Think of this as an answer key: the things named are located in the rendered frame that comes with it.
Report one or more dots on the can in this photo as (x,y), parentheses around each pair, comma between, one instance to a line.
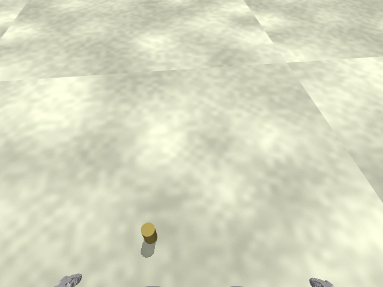
(149,233)

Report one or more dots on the left robot hand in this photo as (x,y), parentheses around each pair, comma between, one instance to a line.
(70,281)

